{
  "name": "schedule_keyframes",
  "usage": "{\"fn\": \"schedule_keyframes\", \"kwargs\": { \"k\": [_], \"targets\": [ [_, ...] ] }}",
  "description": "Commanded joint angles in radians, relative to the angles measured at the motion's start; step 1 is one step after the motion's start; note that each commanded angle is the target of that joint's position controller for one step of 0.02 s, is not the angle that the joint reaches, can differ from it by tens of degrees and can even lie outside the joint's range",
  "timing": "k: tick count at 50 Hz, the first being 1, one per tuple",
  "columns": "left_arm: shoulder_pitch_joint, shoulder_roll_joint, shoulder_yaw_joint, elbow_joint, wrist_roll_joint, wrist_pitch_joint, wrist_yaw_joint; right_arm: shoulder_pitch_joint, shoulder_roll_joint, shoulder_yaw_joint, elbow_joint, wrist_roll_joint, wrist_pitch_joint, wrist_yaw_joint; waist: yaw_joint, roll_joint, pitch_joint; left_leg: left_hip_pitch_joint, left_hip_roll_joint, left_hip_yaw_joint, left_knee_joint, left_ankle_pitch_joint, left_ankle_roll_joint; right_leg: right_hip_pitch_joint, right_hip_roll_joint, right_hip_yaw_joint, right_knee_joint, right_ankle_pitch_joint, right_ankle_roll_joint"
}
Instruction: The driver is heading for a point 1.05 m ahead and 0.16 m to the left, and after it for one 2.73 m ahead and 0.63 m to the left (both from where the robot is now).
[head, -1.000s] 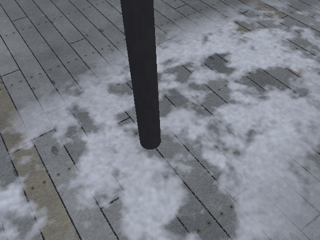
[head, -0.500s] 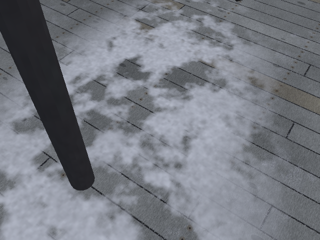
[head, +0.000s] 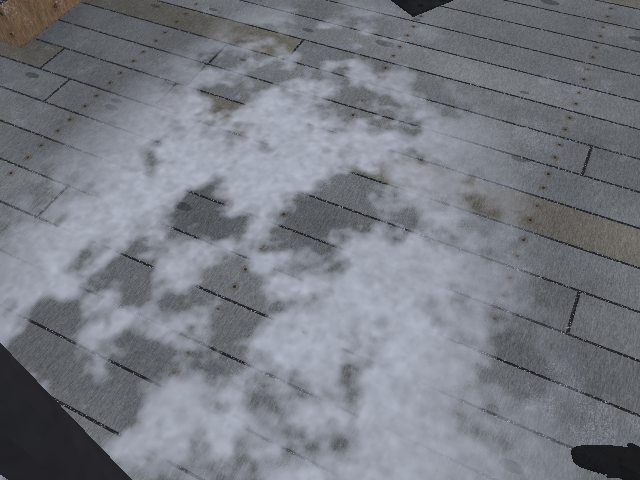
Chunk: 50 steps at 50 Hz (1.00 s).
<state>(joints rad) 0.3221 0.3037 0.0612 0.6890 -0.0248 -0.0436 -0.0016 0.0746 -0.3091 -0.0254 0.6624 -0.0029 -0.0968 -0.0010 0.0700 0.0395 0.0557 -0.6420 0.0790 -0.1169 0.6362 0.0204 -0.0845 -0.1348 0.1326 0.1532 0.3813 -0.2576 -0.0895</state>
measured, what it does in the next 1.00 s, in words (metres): walks ahead: left foot, then right foot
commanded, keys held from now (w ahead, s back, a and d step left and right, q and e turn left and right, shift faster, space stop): w+e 0.06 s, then w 0.40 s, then w+q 0.54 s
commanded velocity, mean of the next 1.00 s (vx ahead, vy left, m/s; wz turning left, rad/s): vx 0.50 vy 0.00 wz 0.02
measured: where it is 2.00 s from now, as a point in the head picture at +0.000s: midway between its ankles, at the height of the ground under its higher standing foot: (315, 240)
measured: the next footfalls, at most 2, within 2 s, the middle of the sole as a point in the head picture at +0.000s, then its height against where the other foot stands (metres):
left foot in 0.12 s outside the picture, level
right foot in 0.60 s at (442, 479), level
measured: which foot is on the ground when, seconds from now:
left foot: up 0.00-0.10, down 0.12-0.62, up 0.64-1.00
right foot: down 0.00-0.12, up 0.14-0.58, down 0.60-1.00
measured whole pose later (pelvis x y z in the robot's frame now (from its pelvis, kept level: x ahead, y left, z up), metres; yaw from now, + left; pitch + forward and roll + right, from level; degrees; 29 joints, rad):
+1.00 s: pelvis +0.51 -0.05 +0.00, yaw +6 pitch +1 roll -3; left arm 0.31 0.29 0.08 0.83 0.00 -0.09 0.00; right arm 0.13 -0.29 -0.05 0.72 0.02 -0.03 0.04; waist 0.08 0.04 0.04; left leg -0.65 0.10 -0.03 0.70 0.01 0.00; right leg 0.05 0.04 -0.23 0.20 -0.27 -0.03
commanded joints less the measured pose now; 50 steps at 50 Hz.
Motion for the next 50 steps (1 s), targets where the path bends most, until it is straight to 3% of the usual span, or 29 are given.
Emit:
{"fn": "schedule_keyframes", "kwargs": {
  "k": [1,3,5,6,7,8,9,10,11,12,14,16,19,22,24,25,27,29,30,31,32,33,34,35,37,39,42,46,50],
  "targets": [
    [0.019,0.158,0.046,-0.041,-0.007,-0.002,0.010,-0.091,-0.092,-0.026,-0.088,0.008,-0.025,0.014,0.005,-0.128,-0.046,0.167,-0.070,0.035,-0.114,0.028,0.016,-0.068,-0.224,0.215,-0.051,0.148,-0.124],
    [0.026,0.166,0.048,-0.044,0.000,0.009,0.010,-0.073,-0.121,-0.043,-0.081,0.004,-0.037,0.028,-0.006,-0.144,-0.073,0.185,-0.077,0.036,-0.139,-0.051,0.054,0.023,-0.248,0.274,0.028,0.200,-0.110],
    [0.015,0.124,0.034,-0.044,0.006,0.013,0.009,0.074,-0.140,-0.061,-0.044,-0.001,-0.047,0.025,-0.085,-0.168,-0.129,0.379,-0.065,0.067,-0.201,-0.050,0.113,0.019,-0.217,0.246,0.149,0.298,-0.071],
    [0.028,0.047,0.006,-0.044,0.016,0.007,0.009,0.209,-0.182,-0.074,-0.036,-0.013,-0.047,0.013,-0.146,-0.100,-0.248,0.629,0.078,-0.072,-0.178,-0.094,0.179,-0.087,-0.167,0.184,0.387,0.177,-0.031],
    [0.183,-0.018,-0.018,-0.052,-0.006,-0.004,0.007,0.323,-0.275,-0.101,0.008,-0.023,-0.034,0.014,-0.108,0.201,-0.381,0.978,0.306,-0.511,-0.233,-0.285,0.360,-0.436,-0.011,0.038,0.728,-0.240,0.052],
    [0.191,0.075,0.000,-0.026,-0.017,-0.007,0.015,0.345,-0.214,-0.094,0.021,0.007,-0.026,0.021,-0.120,0.154,-0.322,0.934,0.346,-0.727,-0.347,-0.554,0.358,-0.559,-0.051,0.062,0.857,-0.316,0.072],
    [0.082,0.142,0.020,-0.031,-0.017,-0.004,0.017,0.291,-0.153,-0.077,0.011,0.017,-0.022,0.019,-0.137,0.065,-0.176,0.818,0.294,-0.589,-0.375,-0.596,0.306,-0.596,-0.092,0.066,0.899,-0.221,0.076],
    [0.012,0.147,0.022,-0.045,-0.005,-0.002,0.021,0.226,-0.132,-0.068,-0.002,0.007,-0.015,0.016,-0.124,0.031,-0.108,0.721,0.246,-0.460,-0.389,-0.504,0.273,-0.577,-0.122,0.028,0.886,-0.155,0.081],
    [-0.037,0.144,0.025,-0.057,0.005,0.000,0.021,0.191,-0.098,-0.054,-0.002,0.003,-0.012,0.012,-0.121,0.036,-0.043,0.638,0.207,-0.358,-0.396,-0.346,0.272,-0.570,-0.143,0.035,0.850,-0.105,0.088],
    [-0.039,0.127,0.026,-0.059,0.009,0.000,0.016,0.180,-0.080,-0.046,0.002,-0.007,-0.014,0.007,-0.097,0.054,-0.036,0.590,0.172,-0.276,-0.408,-0.232,0.263,-0.523,-0.169,0.033,0.804,-0.067,0.087],
    [-0.054,0.077,0.011,-0.064,0.009,-0.007,0.003,0.193,-0.056,-0.042,0.022,-0.003,-0.015,0.015,-0.094,0.089,-0.058,0.588,0.125,-0.168,-0.427,-0.162,0.278,-0.508,-0.194,-0.046,0.710,-0.061,0.084],
    [-0.093,0.031,-0.005,-0.070,0.018,-0.012,-0.008,0.205,-0.085,-0.051,0.048,0.008,-0.006,0.023,-0.101,0.058,-0.038,0.563,0.149,-0.134,-0.461,-0.010,0.321,-0.504,-0.217,-0.076,0.588,-0.036,0.103],
    [-0.166,0.008,-0.021,-0.087,0.019,-0.025,-0.018,0.213,-0.129,-0.062,0.074,0.014,0.005,0.024,-0.125,0.060,-0.037,0.552,0.137,-0.048,-0.486,0.059,0.313,-0.456,-0.225,-0.106,0.394,0.099,0.109],
    [-0.255,0.030,-0.017,-0.104,0.012,-0.030,-0.021,0.256,-0.158,-0.064,0.100,0.023,0.009,0.018,-0.151,0.055,-0.024,0.546,0.108,0.007,-0.486,-0.002,0.281,-0.397,-0.187,-0.143,0.253,0.207,0.107],
    [-0.313,0.030,-0.018,-0.124,0.007,-0.033,-0.022,0.295,-0.160,-0.063,0.123,0.029,0.012,0.016,-0.166,0.057,-0.004,0.554,0.130,-0.015,-0.478,-0.030,0.277,-0.379,-0.181,-0.136,0.200,0.225,0.099],
    [-0.333,0.035,-0.016,-0.134,0.005,-0.037,-0.026,0.305,-0.160,-0.062,0.133,0.033,0.016,0.014,-0.161,0.056,0.008,0.564,0.144,-0.033,-0.468,-0.029,0.273,-0.374,-0.177,-0.128,0.176,0.219,0.091],
    [-0.321,0.058,-0.009,-0.143,0.010,-0.050,-0.029,0.311,-0.197,-0.075,0.141,0.034,0.026,0.004,-0.122,0.040,0.025,0.594,0.191,-0.067,-0.447,0.018,0.259,-0.340,-0.180,-0.112,0.133,0.160,0.066],
    [-0.212,0.096,0.013,-0.110,0.014,-0.054,-0.025,0.290,-0.195,-0.074,0.139,0.037,0.033,0.000,-0.045,0.031,-0.034,0.584,0.161,-0.040,-0.324,0.155,0.226,-0.155,-0.157,-0.131,0.057,0.178,0.036],
    [-0.089,0.140,0.037,-0.076,0.021,-0.051,-0.015,0.295,-0.162,-0.062,0.134,0.029,0.032,0.000,0.012,0.010,-0.129,0.523,0.104,-0.001,-0.159,0.195,0.198,0.050,-0.168,-0.123,0.056,0.188,0.011],
    [0.078,0.210,0.056,-0.055,0.038,-0.045,-0.003,0.285,-0.091,-0.033,0.097,0.002,0.028,0.002,0.078,-0.105,-0.289,0.340,0.032,0.046,0.142,-0.064,0.159,0.325,-0.354,0.059,0.090,0.185,-0.046],
    [0.094,0.255,0.062,-0.051,0.048,-0.035,-0.007,0.402,-0.002,-0.009,0.074,0.020,0.017,-0.003,0.017,-0.352,-0.391,0.026,-0.104,0.077,0.433,-0.595,0.109,0.517,-0.554,0.455,-0.024,-0.073,-0.166],
    [0.072,0.156,0.038,-0.051,0.037,-0.039,-0.012,0.366,-0.112,-0.037,0.093,0.043,0.015,-0.006,0.039,-0.241,-0.305,-0.060,-0.058,-0.018,0.562,-0.592,0.107,0.427,-0.529,0.488,-0.075,-0.199,-0.153],
    [0.012,0.118,0.026,-0.046,0.015,-0.044,-0.012,0.298,-0.142,-0.052,0.079,0.046,0.016,-0.006,0.021,-0.226,-0.164,-0.101,-0.025,-0.020,0.562,-0.508,0.109,0.302,-0.493,0.324,-0.094,-0.126,-0.115],
    [-0.037,0.091,0.017,-0.044,0.017,-0.049,-0.016,0.274,-0.131,-0.053,0.083,0.038,0.021,-0.009,-0.005,-0.170,-0.115,-0.069,0.008,-0.007,0.536,-0.431,0.101,0.209,-0.441,0.213,-0.115,-0.019,-0.092],
    [-0.102,0.065,0.017,-0.035,0.029,-0.057,-0.021,0.264,-0.096,-0.054,0.090,0.026,0.042,-0.003,-0.050,-0.144,-0.068,-0.002,0.044,-0.003,0.487,-0.330,0.084,0.096,-0.392,0.064,-0.173,0.161,-0.082],
    [-0.120,0.073,0.026,-0.016,0.032,-0.074,-0.020,0.273,-0.057,-0.048,0.090,0.026,0.058,0.003,-0.074,-0.136,-0.063,0.024,0.054,0.002,0.471,-0.281,0.067,0.047,-0.397,-0.015,-0.206,0.318,-0.106],
    [-0.115,0.093,0.037,0.018,0.033,-0.083,-0.010,0.212,-0.045,-0.046,0.063,0.023,0.065,0.006,-0.075,-0.099,-0.033,-0.033,0.053,-0.010,0.367,-0.169,0.054,0.054,-0.395,-0.117,-0.241,0.396,-0.111],
    [-0.098,0.126,0.045,0.049,0.028,-0.073,0.003,0.095,-0.017,-0.031,0.026,0.020,0.055,0.031,-0.036,-0.078,0.002,-0.003,0.035,0.054,0.137,0.010,0.071,0.064,-0.371,-0.247,-0.270,0.388,-0.087],
    [-0.030,0.158,0.056,0.093,0.012,-0.052,0.010,-0.037,-0.013,-0.022,-0.038,0.021,0.053,0.054,0.007,-0.061,0.040,-0.035,0.020,0.111,0.010,0.002,0.106,0.173,-0.404,-0.305,-0.244,0.427,-0.073]
  ]
}}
